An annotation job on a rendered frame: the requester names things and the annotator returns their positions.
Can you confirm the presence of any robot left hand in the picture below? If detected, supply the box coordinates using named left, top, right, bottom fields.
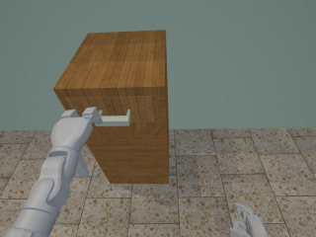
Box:
left=50, top=107, right=103, bottom=178

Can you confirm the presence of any robot right hand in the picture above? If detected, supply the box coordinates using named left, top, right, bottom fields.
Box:
left=230, top=202, right=269, bottom=237

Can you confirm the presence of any drawer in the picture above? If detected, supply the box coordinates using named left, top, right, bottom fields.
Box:
left=65, top=95, right=161, bottom=122

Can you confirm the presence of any robot left forearm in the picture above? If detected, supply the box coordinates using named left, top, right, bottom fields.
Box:
left=3, top=146, right=80, bottom=237

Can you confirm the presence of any handle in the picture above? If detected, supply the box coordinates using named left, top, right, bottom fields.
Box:
left=95, top=110, right=131, bottom=126

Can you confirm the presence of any cabinet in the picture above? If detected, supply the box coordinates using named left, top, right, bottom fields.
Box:
left=53, top=30, right=169, bottom=184

